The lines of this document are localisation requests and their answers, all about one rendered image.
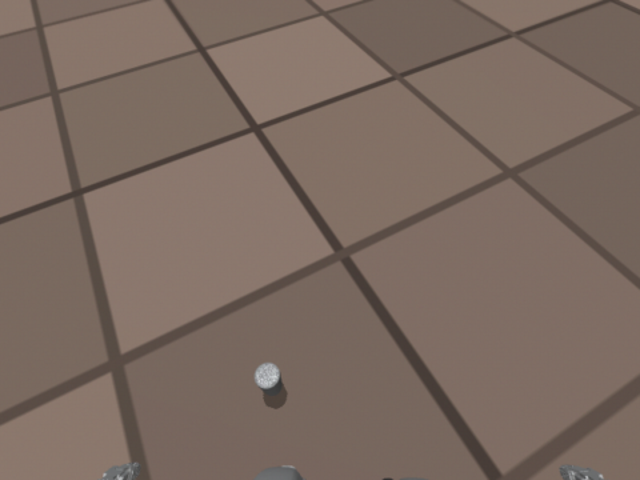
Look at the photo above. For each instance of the cup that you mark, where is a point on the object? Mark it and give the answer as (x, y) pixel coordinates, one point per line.
(268, 378)

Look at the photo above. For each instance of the left robot hand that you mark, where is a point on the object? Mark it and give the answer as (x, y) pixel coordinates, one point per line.
(125, 472)

